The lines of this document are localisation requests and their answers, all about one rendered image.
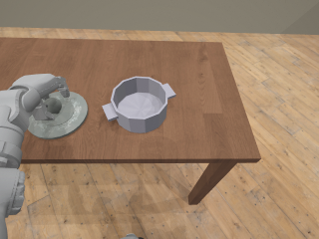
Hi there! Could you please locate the lid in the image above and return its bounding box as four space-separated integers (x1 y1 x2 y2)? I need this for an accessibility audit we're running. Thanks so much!
28 92 89 139

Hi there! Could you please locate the pot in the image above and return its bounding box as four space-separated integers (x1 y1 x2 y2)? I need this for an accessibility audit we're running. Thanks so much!
102 76 176 133

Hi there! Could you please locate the table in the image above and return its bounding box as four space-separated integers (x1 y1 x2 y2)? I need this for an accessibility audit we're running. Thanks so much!
0 37 261 205

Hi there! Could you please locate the left robot forearm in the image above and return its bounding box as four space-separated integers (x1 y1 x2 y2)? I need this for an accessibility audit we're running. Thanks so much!
0 83 41 169

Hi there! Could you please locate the robot left upper arm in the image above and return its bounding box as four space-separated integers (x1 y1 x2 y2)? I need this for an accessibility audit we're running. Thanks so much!
0 167 26 239

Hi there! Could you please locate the knob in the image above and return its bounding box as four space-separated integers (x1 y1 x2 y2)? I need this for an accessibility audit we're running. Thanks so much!
44 98 62 114

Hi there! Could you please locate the robot left hand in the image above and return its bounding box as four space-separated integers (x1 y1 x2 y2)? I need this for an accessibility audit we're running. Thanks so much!
12 74 70 120

